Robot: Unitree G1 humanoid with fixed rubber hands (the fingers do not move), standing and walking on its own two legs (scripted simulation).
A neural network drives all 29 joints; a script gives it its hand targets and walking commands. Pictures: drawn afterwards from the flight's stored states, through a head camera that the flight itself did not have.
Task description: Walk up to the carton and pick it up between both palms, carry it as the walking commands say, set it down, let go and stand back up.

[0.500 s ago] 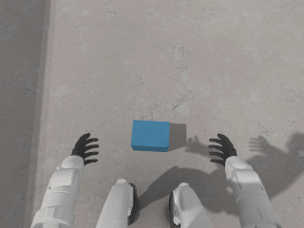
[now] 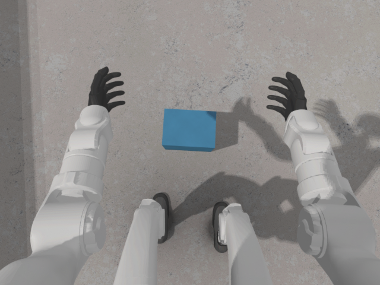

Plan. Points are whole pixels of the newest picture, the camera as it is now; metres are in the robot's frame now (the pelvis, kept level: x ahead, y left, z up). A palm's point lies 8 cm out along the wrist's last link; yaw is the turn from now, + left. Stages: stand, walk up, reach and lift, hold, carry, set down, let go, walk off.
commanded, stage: reach and lift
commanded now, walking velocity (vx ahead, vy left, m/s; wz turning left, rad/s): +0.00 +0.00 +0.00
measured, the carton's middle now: (189, 131) +0.49 +0.01 -0.58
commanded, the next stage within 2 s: none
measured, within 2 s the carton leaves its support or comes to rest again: neither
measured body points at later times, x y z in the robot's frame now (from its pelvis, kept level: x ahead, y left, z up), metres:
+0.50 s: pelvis +0.00 -0.01 -0.04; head +0.31 -0.01 +0.28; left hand +0.51 +0.20 -0.17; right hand +0.51 -0.20 -0.17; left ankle +0.09 +0.13 -0.62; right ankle +0.06 -0.13 -0.62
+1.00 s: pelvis -0.03 +0.00 -0.18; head +0.32 +0.00 +0.09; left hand +0.52 +0.19 -0.33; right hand +0.51 -0.19 -0.34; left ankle +0.09 +0.13 -0.62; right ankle +0.06 -0.13 -0.62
